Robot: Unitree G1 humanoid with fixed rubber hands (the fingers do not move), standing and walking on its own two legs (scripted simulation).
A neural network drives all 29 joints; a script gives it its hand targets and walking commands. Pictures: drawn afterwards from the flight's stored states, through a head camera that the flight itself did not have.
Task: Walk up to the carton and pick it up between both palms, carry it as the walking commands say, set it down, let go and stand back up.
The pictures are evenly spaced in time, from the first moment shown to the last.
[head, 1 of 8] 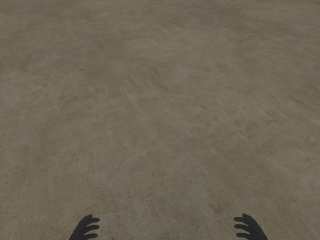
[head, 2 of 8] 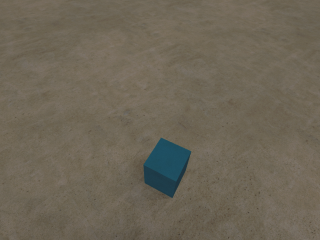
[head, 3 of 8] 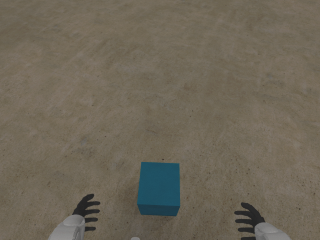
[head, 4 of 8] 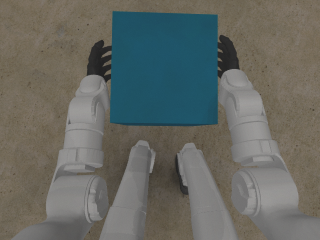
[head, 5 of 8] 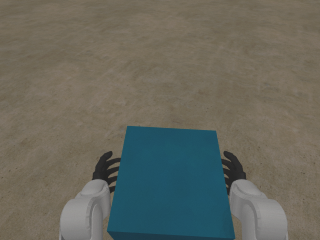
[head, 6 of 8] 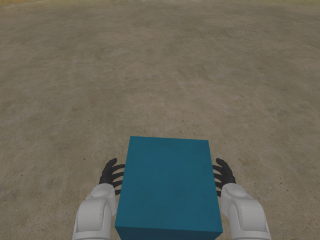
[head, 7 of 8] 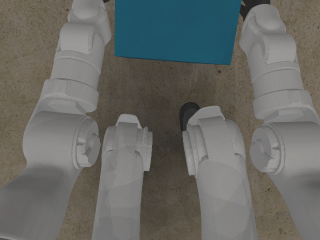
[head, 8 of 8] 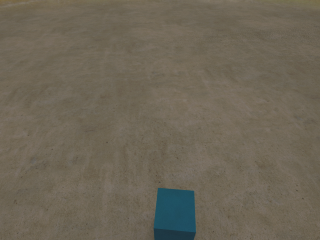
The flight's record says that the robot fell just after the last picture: no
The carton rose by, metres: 0.67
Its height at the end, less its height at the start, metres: +0.00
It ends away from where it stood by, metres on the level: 0.64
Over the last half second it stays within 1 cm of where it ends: yes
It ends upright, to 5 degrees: yes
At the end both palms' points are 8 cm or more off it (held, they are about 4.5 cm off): yes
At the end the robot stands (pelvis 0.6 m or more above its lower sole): yes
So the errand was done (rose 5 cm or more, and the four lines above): yes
